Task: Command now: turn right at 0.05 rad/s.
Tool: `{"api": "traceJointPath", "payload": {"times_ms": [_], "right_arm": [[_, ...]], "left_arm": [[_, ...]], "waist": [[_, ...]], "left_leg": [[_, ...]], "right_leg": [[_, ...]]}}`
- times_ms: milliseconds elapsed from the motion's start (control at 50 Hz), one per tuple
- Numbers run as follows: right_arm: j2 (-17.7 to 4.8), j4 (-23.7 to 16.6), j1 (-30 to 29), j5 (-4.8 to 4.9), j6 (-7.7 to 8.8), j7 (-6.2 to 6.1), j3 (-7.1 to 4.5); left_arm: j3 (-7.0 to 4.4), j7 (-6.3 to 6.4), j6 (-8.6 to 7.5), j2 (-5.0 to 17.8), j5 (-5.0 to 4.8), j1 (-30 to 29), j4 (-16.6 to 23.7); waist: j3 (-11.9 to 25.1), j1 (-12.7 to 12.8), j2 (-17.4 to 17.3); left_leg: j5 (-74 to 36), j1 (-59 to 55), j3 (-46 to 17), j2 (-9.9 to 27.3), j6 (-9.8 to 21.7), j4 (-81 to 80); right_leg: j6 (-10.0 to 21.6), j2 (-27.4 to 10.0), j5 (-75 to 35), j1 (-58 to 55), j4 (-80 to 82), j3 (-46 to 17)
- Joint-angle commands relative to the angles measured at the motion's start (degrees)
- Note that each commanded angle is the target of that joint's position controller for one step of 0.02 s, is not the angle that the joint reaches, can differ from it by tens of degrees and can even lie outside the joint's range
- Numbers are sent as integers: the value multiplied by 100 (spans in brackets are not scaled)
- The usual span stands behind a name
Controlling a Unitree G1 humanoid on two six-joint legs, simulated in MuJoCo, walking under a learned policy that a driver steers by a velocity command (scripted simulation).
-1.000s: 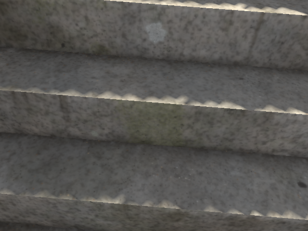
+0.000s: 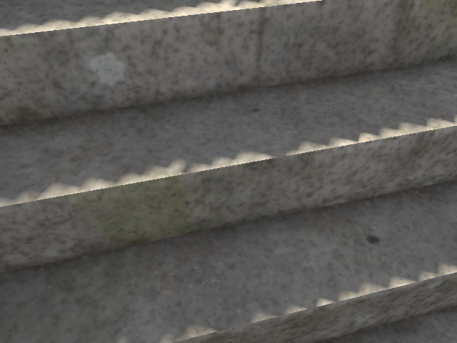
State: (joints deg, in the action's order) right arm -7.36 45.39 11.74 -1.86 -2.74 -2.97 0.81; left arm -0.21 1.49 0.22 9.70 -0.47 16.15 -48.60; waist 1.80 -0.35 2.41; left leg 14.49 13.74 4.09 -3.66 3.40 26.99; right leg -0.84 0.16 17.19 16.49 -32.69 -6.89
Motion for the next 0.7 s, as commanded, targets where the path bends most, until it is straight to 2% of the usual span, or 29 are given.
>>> {"api": "traceJointPath", "payload": {"times_ms": [20, 160, 280, 480, 500, 520, 700], "right_arm": [[-462, -190, -83, 8, -9, -13, -128], [-467, 232, 33, 39, -31, 12, -139], [-481, 530, 128, 52, -32, 5, -140], [-507, 870, 309, 69, -29, -17, -119], [-532, 886, 242, 80, -18, -24, -128], [-455, 892, 262, 99, -2, -24, -101], [-501, 1099, 381, 99, 11, -28, -84]], "left_arm": [[-22, 38, -101, 219, -2, 111, 127], [-17, 98, -115, 310, 2, 403, -254], [-12, 127, -108, 302, 0, 523, -490], [6, 122, -95, 279, 5, 574, -737], [17, 121, -96, 284, 61, 586, -757], [0, 113, -93, 325, 104, 630, -781], [15, 98, -85, 299, 73, 583, -856]], "waist": [[99, -31, -139], [-65, -22, -56], [-133, -5, -88], [-179, -6, -98], [-188, 16, -141], [-145, 5, -102], [-209, -16, -125]], "left_leg": [[-1022, -1078, -940, 888, 396, -575], [-1007, -1077, -750, 739, 333, -674], [-975, -1043, -656, 675, 299, -727], [-900, -941, -584, 647, 273, -736], [-966, -929, -593, 651, 293, -721], [-948, -927, -605, 676, 301, -710], [-755, -795, -566, 675, 272, -689]], "right_leg": [[304, -343, -630, 896, 491, -136], [383, -357, -824, 787, 704, -131], [451, -345, -942, 696, 829, -110], [513, -318, -1056, 607, 960, -63], [508, -310, -1009, 629, 951, -42], [485, -298, -1085, 547, 975, -52], [518, -278, -1083, 515, 1049, -20]]}}
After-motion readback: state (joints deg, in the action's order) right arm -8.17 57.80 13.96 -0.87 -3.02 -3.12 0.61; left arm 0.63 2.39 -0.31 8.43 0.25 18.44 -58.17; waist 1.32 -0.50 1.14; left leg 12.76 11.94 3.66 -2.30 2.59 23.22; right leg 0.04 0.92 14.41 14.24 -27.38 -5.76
